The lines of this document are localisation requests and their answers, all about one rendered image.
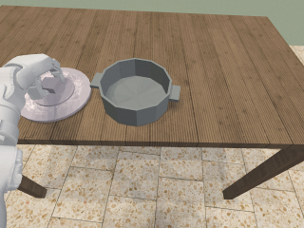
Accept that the table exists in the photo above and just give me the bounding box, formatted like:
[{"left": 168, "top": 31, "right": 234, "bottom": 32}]
[{"left": 0, "top": 5, "right": 304, "bottom": 200}]

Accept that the robot left forearm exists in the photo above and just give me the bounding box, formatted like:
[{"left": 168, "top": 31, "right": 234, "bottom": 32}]
[{"left": 0, "top": 61, "right": 35, "bottom": 147}]

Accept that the left robot upper arm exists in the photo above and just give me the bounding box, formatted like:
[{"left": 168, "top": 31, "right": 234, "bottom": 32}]
[{"left": 0, "top": 145, "right": 23, "bottom": 228}]

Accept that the lid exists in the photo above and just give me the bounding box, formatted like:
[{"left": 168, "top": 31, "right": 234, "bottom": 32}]
[{"left": 20, "top": 67, "right": 92, "bottom": 123}]

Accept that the robot left hand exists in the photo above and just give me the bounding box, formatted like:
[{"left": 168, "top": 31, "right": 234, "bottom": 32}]
[{"left": 8, "top": 53, "right": 65, "bottom": 100}]

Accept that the knob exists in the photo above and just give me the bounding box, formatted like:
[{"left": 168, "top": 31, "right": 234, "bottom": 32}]
[{"left": 40, "top": 76, "right": 62, "bottom": 94}]

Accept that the pot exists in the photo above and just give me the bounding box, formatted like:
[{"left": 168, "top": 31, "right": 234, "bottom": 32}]
[{"left": 89, "top": 58, "right": 181, "bottom": 126}]

